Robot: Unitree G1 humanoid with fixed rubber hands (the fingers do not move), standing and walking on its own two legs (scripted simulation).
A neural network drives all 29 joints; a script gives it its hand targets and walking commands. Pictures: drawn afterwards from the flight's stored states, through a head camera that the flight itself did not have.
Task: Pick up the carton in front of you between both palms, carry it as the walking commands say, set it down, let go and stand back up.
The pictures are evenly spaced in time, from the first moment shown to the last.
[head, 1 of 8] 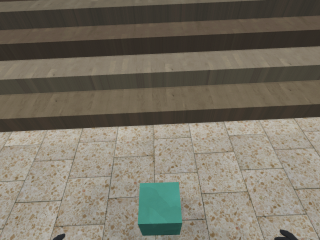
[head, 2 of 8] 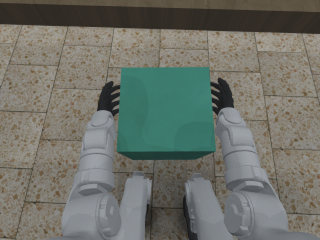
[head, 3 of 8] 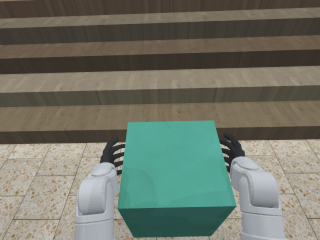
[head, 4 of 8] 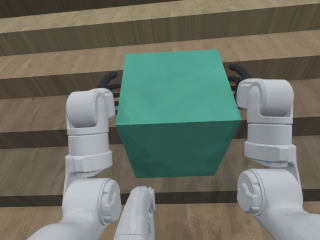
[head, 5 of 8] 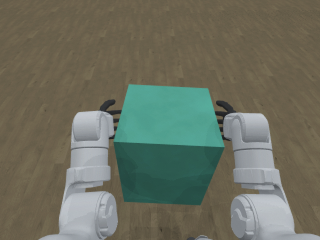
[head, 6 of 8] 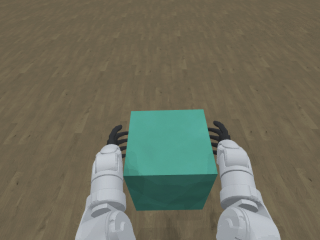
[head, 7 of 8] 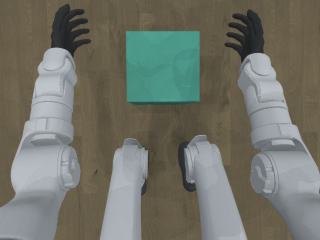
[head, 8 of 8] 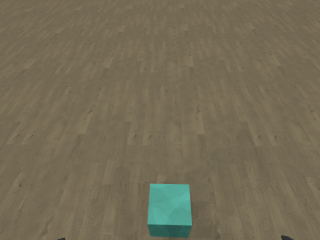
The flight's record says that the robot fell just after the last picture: no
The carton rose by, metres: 2.35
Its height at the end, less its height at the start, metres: +1.59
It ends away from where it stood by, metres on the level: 5.08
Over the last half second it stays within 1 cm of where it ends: yes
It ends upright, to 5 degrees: yes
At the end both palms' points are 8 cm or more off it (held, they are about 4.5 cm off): yes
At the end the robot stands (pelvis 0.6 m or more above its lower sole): yes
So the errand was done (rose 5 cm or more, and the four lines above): yes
